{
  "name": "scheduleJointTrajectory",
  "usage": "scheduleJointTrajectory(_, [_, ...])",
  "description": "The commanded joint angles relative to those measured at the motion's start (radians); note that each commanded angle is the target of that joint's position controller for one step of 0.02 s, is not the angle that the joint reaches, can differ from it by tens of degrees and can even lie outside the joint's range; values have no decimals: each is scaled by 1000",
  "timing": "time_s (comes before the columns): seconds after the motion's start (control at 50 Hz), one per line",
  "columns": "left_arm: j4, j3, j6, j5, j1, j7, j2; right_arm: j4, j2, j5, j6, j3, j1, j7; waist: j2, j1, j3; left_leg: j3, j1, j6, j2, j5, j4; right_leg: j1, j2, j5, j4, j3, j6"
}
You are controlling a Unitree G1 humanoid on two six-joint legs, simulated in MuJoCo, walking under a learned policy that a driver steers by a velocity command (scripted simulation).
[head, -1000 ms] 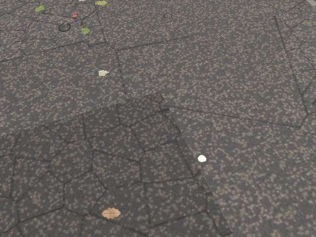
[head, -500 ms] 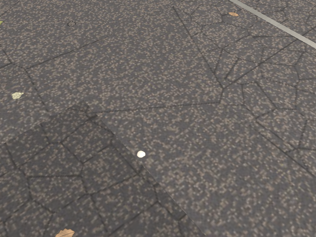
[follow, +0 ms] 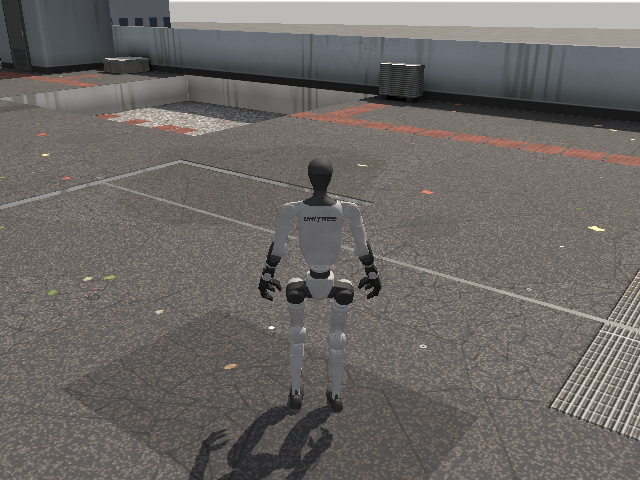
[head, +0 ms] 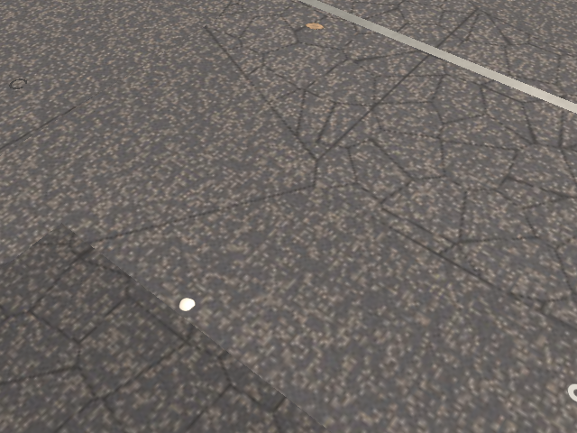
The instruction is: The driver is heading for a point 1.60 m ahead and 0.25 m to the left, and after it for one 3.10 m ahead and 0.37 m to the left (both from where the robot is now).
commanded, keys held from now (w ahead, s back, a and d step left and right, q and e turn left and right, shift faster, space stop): no key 0.50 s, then w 0.50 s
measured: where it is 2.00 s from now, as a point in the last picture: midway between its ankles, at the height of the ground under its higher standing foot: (303, 334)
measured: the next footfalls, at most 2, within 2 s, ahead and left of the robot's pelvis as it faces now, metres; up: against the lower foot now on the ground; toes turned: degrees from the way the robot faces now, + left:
left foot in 0.06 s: +0.05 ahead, +0.12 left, +0.00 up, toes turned -1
left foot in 1.22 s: +0.44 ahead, +0.07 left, +0.00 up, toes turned +3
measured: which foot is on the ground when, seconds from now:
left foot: up 0.00-0.04, down 0.06-0.78, up 0.80-1.00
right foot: down 0.00-1.00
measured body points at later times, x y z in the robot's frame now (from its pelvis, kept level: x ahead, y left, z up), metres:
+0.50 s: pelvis +0.01 +0.03 +0.00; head +0.02 +0.03 +0.45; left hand +0.07 +0.29 -0.14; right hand +0.10 -0.24 -0.12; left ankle +0.01 +0.12 -0.74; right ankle +0.00 -0.09 -0.74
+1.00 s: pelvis +0.14 -0.02 +0.01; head +0.15 -0.03 +0.45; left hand +0.08 +0.23 -0.13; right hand +0.24 -0.28 -0.13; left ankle +0.18 +0.11 -0.67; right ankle +0.05 -0.09 -0.74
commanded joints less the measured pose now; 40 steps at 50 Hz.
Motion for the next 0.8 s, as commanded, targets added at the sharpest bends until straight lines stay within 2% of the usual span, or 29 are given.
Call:
scheduleJointTrajectory(0.02, [-36,28,-8,-8,-31,10,142,-42,-59,4,-24,-9,43,-11,-95,-35,-81,17,149,26,-16,94,-235,9,-259,352,-51,241,-105])
scheduleJointTrajectory(0.04, [-31,18,-11,-15,-38,14,120,-33,-51,-5,-35,-3,66,-16,-64,-53,-86,-19,257,34,17,229,-387,-46,-234,272,-36,237,-59])
scheduleJointTrajectory(0.06, [-32,1,-18,-16,-8,15,67,-38,-97,-26,-51,-4,63,-25,51,-29,-108,-179,330,56,173,260,-460,-98,-174,128,33,184,-5])
scheduleJointTrajectory(0.08, [-19,2,-18,-25,49,15,62,-58,-173,-19,-57,-13,-14,-19,156,32,-82,-320,260,141,302,441,-457,-113,-37,-86,54,49,25])
scheduleJointTrajectory(0.1, [6,9,-8,-9,42,18,102,-47,-139,-11,-57,-7,-25,-10,173,9,-89,-316,166,208,327,444,-438,-14,-54,-196,99,-2,33])
scheduleJointTrajectory(0.12, [18,9,-5,-7,35,14,99,-47,-97,-9,-60,9,-52,-3,160,20,-65,-268,132,194,275,411,-437,28,-63,-150,72,-6,32])
scheduleJointTrajectory(0.14, [28,4,-5,-8,18,9,84,-40,-89,-10,-60,15,-67,-1,155,25,-51,-209,121,150,215,349,-425,56,-71,-59,0,-4,33])
scheduleJointTrajectory(0.18, [36,1,-10,-1,-16,2,93,-23,-99,-9,-61,14,-34,-6,160,3,-56,-159,131,88,149,315,-403,95,-103,98,-67,28,39])
scheduleJointTrajectory(0.22, [76,0,-17,-8,6,5,99,-11,-105,-3,-62,12,-13,-3,79,-6,-57,-135,164,74,121,263,-407,70,-122,128,-67,42,44])
scheduleJointTrajectory(0.26, [108,-5,-21,-11,5,14,87,4,-94,-1,-62,15,-14,-5,37,-8,-42,-124,189,74,116,273,-392,48,-130,128,-90,48,45])
scheduleJointTrajectory(0.32, [147,-8,-25,-13,0,24,86,31,-90,-4,-66,17,-3,-4,9,-17,-53,-110,218,75,110,328,-375,51,-143,165,-108,57,43])
scheduleJointTrajectory(0.5, [254,-13,-25,-17,0,34,88,130,-84,-5,-68,25,8,-5,0,-17,-41,-104,214,70,101,313,-393,72,-162,172,-130,61,37])
scheduleJointTrajectory(0.52, [266,-15,-25,-16,12,35,82,144,-86,-7,-68,25,19,-4,7,-19,-62,-105,223,71,93,199,-406,76,-152,88,-130,53,31])
scheduleJointTrajectory(0.56, [271,-8,-20,-7,15,33,95,162,-127,-11,-56,8,38,0,56,-29,-28,-152,199,109,89,-153,-426,-12,-93,-192,-41,4,4])
scheduleJointTrajectory(0.58, [262,-6,-20,1,-4,27,95,172,-138,-12,-51,2,67,2,87,-42,15,-224,184,145,127,-308,-468,-96,-72,-288,18,-18,-6])
scheduleJointTrajectory(0.62, [237,-15,-33,14,-45,13,60,202,-158,-11,-49,-10,130,1,146,-55,88,-400,173,233,262,-457,-578,-202,-70,-243,167,-116,-4])
scheduleJointTrajectory(0.64, [225,-17,-44,16,-65,8,57,208,-145,-13,-56,-12,137,1,132,-56,108,-440,151,258,302,-425,-606,-219,-105,-206,222,-127,-1])
scheduleJointTrajectory(0.68, [216,-15,-64,8,-63,-3,64,207,-147,-20,-73,-17,122,6,106,-40,84,-412,173,258,301,-310,-609,-228,-131,-233,250,-128,-1])
scheduleJointTrajectory(0.72, [224,-15,-81,-1,-29,-10,54,206,-146,-11,-86,-22,89,13,108,-10,70,-302,126,225,243,-199,-575,-110,-120,-176,137,-168,-10])
scheduleJointTrajectory(0.76, [275,-12,-90,-5,107,-5,36,199,-137,-4,-88,-25,44,19,84,52,49,-181,-32,180,156,-173,-465,163,-67,-66,-36,-217,-18])
scheduleJointTrajectory(0.78, [302,-1,-95,-1,192,3,63,188,-108,-8,-95,-18,29,20,18,83,31,-124,-154,154,109,-163,-343,313,-107,-112,-89,-135,-28])
scheduleJointTrajectory(0.8, [317,17,-103,11,309,14,139,150,-24,-6,-104,7,-12,29,-198,130,-14,12,-303,105,-5,-133,-33,423,-345,-399,-268,238,-82])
